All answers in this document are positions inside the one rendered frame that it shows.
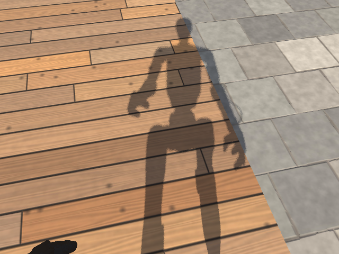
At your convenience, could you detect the robot left hand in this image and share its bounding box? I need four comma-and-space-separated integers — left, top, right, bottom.
28, 240, 77, 254

